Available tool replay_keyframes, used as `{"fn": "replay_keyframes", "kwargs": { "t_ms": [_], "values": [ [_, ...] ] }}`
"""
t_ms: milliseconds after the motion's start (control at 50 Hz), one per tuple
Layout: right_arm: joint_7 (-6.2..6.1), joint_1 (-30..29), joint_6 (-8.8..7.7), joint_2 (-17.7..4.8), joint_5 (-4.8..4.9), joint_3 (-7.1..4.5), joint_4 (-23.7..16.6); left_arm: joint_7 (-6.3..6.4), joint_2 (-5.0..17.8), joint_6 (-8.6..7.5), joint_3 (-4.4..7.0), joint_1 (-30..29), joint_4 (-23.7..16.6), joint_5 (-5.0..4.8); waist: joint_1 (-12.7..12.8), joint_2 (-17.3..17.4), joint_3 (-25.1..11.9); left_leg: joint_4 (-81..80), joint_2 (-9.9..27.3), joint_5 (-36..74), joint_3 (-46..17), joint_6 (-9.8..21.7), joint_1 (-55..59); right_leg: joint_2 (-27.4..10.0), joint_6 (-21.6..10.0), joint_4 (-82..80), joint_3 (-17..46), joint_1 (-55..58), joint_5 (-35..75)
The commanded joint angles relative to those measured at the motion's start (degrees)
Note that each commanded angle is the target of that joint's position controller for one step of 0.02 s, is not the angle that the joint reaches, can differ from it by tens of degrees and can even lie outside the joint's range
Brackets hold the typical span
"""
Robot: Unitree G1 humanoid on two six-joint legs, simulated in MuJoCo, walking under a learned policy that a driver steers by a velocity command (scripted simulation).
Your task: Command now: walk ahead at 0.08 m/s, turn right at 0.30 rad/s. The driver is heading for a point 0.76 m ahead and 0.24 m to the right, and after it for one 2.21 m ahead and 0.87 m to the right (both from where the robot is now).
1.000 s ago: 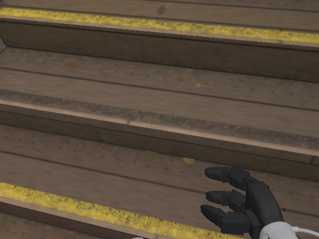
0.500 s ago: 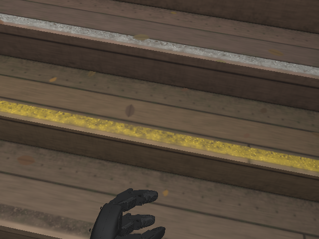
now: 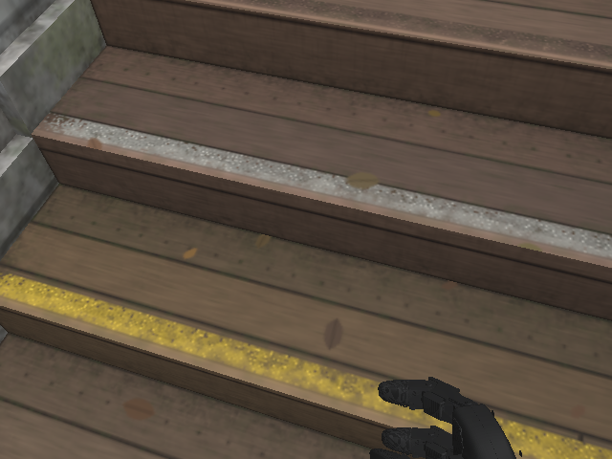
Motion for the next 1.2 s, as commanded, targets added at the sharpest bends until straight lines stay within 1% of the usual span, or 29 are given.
{"fn": "replay_keyframes", "kwargs": {
  "t_ms": [20,40,60,80,120,140,200,260,280,300,320,360,380,440,480,500,520,580,740,780,820,840,860,880,920,960,1080,1140,1200],
  "values": [
    [-0.80,4.2,-3.15,-9.0,1.11,-4.46,-8.7,-0.26,11.2,-0.07,2.42,9.3,-1.6,-0.80,-8.8,-6.5,-20.1,-30.1,-0.8,19.7,-12.5,4.1,41.5,-8.6,-2.4,15.7,11.0,0.6,80.5],
    [-1.84,16.6,-1.95,-12.9,1.86,-6.86,-6.0,-1.12,14.0,-1.24,3.58,2.2,-4.7,-0.89,-16.0,-4.8,-30.5,-36.1,4.1,29.1,-20.9,6.7,67.8,-6.1,1.6,25.8,10.4,-15.1,71.3],
    [-4.00,27.0,0.70,-18.2,3.15,-9.90,-0.9,-1.76,15.5,-2.85,4.53,-11.3,-9.5,-0.68,-23.4,0.2,-29.7,-46.1,8.8,30.7,-25.4,8.5,78.3,0.0,5.2,42.0,7.0,-28.2,39.5],
    [-5.03,22.3,1.37,-19.7,1.71,-10.92,0.5,-2.71,10.3,-3.33,4.81,-8.9,-10.8,-0.03,-14.8,16.3,-29.9,-41.7,21.2,55.6,-30.5,12.6,82.0,3.3,6.2,72.6,7.1,-43.3,-24.5],
    [-6.49,1.2,2.37,-10.3,-1.37,-8.67,-4.8,-2.01,10.7,-3.02,6.70,-4.7,-15.9,-2.97,-1.3,9.9,-17.4,-36.2,19.7,57.8,-21.4,6.8,51.7,0.6,3.1,87.9,9.0,-45.7,-31.9],
    [-5.87,-13.3,1.85,-8.2,-1.83,-7.82,-7.8,-0.79,7.9,-1.02,5.76,6.9,-14.4,-2.88,10.1,4.6,-12.2,-35.4,16.3,44.8,-16.7,1.7,31.1,-0.7,2.7,86.8,6.3,-30.4,-26.6],
    [-0.80,-29.9,0.83,-9.5,0.22,-8.26,-12.0,1.21,2.2,5.52,3.83,30.0,-6.0,0.21,20.7,-0.5,3.3,-35.6,6.5,18.4,4.7,-3.3,3.3,5.4,2.5,74.5,-6.5,-7.6,-3.0],
    [1.74,-27.8,-0.30,-6.5,1.61,-7.18,-15.0,1.50,4.6,4.41,3.70,25.5,-10.6,2.46,18.2,8.8,6.2,-14.8,6.9,30.3,2.7,-2.4,14.3,-0.9,-4.0,28.4,3.2,-13.7,0.5],
    [1.76,-22.3,-0.07,-4.0,0.91,-5.94,-14.2,-0.08,6.0,2.28,4.05,25.6,-9.8,3.01,15.6,1.1,0.6,-1.6,5.2,13.5,3.1,-1.0,14.6,-2.2,-6.5,14.6,1.6,-5.5,18.6],
    [1.43,-22.6,0.35,-1.0,-2.09,-4.83,-19.5,-1.20,7.8,-1.12,3.52,22.6,-9.9,4.21,11.2,-13.2,5.5,18.3,-5.3,-3.2,0.7,-2.8,10.6,2.8,-8.7,13.5,15.3,-8.7,38.8],
    [1.56,-14.5,0.18,-0.8,-2.30,-4.35,-22.0,-1.74,10.0,-3.47,3.18,11.4,-13.8,3.97,2.4,-16.1,1.8,23.3,-6.0,-4.9,-8.4,-3.3,8.5,3.5,-9.9,14.1,27.0,-10.8,40.1],
    [0.37,-1.5,1.99,-9.0,-0.85,-6.91,-20.1,-0.29,13.0,-4.94,4.49,-6.6,-22.4,0.14,-7.7,0.6,0.1,22.0,-4.5,0.6,-19.7,-4.0,14.6,-4.1,-9.6,19.5,44.7,-23.4,21.8],
    [-1.07,-6.0,2.32,-9.0,-3.04,-6.85,-20.7,0.11,14.0,-5.22,4.81,-3.6,-22.8,-0.98,-4.7,10.2,2.5,15.2,-5.8,-2.0,-17.1,-2.6,16.5,-1.3,-4.5,19.6,39.5,-27.9,23.1],
    [-3.71,-2.7,2.72,-13.9,-1.62,-9.35,-20.8,2.72,14.4,-5.03,6.10,-7.1,-24.0,-4.27,-7.1,2.3,-3.7,-16.6,-2.3,2.8,-23.5,-2.1,16.2,-2.4,-3.1,34.0,38.4,-15.5,24.6],
    [-3.43,-3.1,3.34,-8.7,0.54,-9.01,-16.8,3.54,12.0,-1.68,6.21,-3.9,-21.5,-3.81,-5.3,6.1,-8.8,-44.9,-3.8,24.6,-15.4,-1.5,37.1,4.2,-0.2,41.2,23.1,-20.1,15.8],
    [-2.62,-2.5,2.82,-7.8,1.79,-8.96,-15.6,2.63,10.4,-0.03,5.50,-1.5,-20.6,-2.89,-5.9,17.2,-11.3,-48.0,0.6,43.5,-22.1,3.2,55.4,11.0,3.6,50.1,17.0,-33.2,-14.6],
    [-2.38,-6.9,1.13,-10.4,2.73,-9.51,-15.9,1.69,11.8,1.11,5.74,7.1,-20.4,-0.43,1.0,22.1,-13.0,-36.6,11.0,65.8,-34.1,10.7,58.7,9.8,7.1,62.1,14.8,-42.0,-24.1],
    [-1.93,-4.8,0.43,-9.0,-0.47,-8.84,-16.2,0.49,10.2,2.89,5.91,1.8,-22.6,-0.30,-0.7,4.5,-3.7,-41.1,14.0,32.0,-35.8,12.6,39.1,6.0,8.5,82.4,9.9,-43.3,-10.4],
    [-3.70,10.9,-2.35,-15.8,-0.45,-11.95,-4.9,-5.52,13.0,-0.35,3.23,-20.1,-33.5,-0.50,-3.5,8.5,-0.3,-48.6,13.3,31.6,-25.6,9.7,50.1,-1.2,7.9,65.5,3.0,-51.3,-14.0],
    [-3.75,6.8,-0.76,-21.0,1.18,-12.73,-3.8,-6.00,11.3,0.28,1.46,-16.4,-34.7,-0.19,0.7,9.3,-2.5,-47.6,9.9,45.8,-15.2,6.7,37.3,0.6,6.2,33.7,-7.0,-24.6,-27.5],
    [-3.61,5.6,-1.50,-19.5,-0.13,-11.80,-3.0,-4.96,16.7,0.92,5.50,4.6,-26.5,-1.59,7.9,7.6,-8.4,-31.2,6.7,37.2,-12.2,6.1,23.5,3.5,-3.0,23.5,-6.4,8.3,-8.7],
    [-2.97,4.4,-1.87,-12.5,-1.37,-9.41,-3.6,-5.07,19.5,0.29,6.73,12.3,-21.4,-2.61,8.6,-8.6,-9.1,-2.3,-1.4,3.7,-4.9,3.0,12.7,1.4,-6.3,20.6,1.4,18.1,1.8],
    [-2.59,6.8,-1.83,-10.3,0.98,-8.65,-6.1,-3.55,21.0,-1.36,5.65,8.2,-23.9,0.97,4.4,-17.9,-11.4,15.8,-5.3,10.2,-12.3,1.6,3.8,-11.6,-13.8,5.3,35.5,12.0,-12.1],
    [-1.45,9.3,-2.36,-12.9,3.36,-8.85,-5.6,-2.51,20.2,-3.06,5.41,4.8,-26.4,1.65,3.4,-11.6,-10.7,24.8,-4.7,15.2,-16.5,1.3,-0.2,-18.2,-17.0,-2.6,46.4,10.2,-30.2],
    [-0.01,8.4,-3.20,-10.0,1.39,-7.46,-6.6,-1.69,18.6,-4.30,4.65,2.2,-25.1,0.16,0.2,-1.5,-0.4,32.7,-3.3,22.6,-14.4,0.5,-9.9,-16.8,-15.4,-3.6,39.8,4.2,-28.2],
    [-0.11,8.0,-2.69,-10.5,1.37,-6.96,-5.4,-1.53,16.3,-4.06,3.61,-0.8,-23.1,1.49,-2.2,2.7,5.0,34.1,-1.8,25.3,-11.2,0.9,-13.8,-13.2,-13.8,-1.9,28.3,-2.5,-20.0],
    [-1.63,14.3,0.68,-3.6,2.99,-5.13,-1.5,-4.31,7.9,-3.37,0.76,0.7,-10.8,1.04,-5.8,-1.8,9.4,57.8,-6.9,20.9,-17.1,3.4,-29.9,-11.5,-5.5,2.2,6.6,-7.2,12.0],
    [-1.97,3.2,1.36,-4.6,-0.28,-4.12,-7.4,-3.02,4.8,-2.53,-0.59,-4.6,-9.8,1.49,-6.1,-3.3,8.3,30.5,-7.1,33.9,-8.2,2.1,-18.4,-3.4,-0.2,0.8,-4.8,-20.5,19.1],
    [-1.29,-2.5,2.37,-2.7,-0.31,-2.59,-9.5,-0.19,10.5,-3.50,0.60,-1.6,-7.0,0.09,-5.7,-6.3,-1.1,7.2,-1.8,27.7,2.4,1.4,2.3,-6.7,-4.1,-11.4,-4.8,-13.4,45.2]
  ]
}}
Keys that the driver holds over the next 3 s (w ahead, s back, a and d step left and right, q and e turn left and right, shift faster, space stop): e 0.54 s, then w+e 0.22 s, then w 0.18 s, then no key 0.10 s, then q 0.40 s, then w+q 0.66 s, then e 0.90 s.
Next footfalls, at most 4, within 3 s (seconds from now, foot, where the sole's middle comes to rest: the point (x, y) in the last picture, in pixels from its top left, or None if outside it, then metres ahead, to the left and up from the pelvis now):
0.28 right None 0.07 -0.09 -0.64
0.82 right None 0.19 -0.18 -0.64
1.30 left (467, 376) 0.51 -0.18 -0.49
1.88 right None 0.50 -0.47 -0.49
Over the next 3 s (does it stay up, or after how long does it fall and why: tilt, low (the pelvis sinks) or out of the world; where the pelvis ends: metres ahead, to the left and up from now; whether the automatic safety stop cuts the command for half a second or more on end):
stays up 0.73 -0.40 0.43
